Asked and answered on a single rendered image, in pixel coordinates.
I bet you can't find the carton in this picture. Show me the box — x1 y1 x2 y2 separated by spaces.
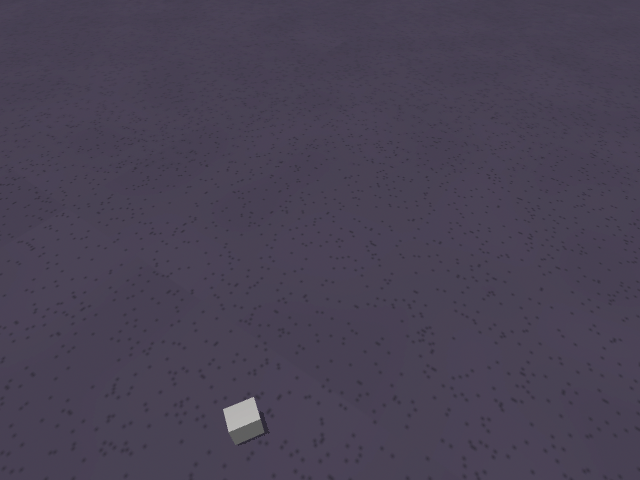
223 397 265 445

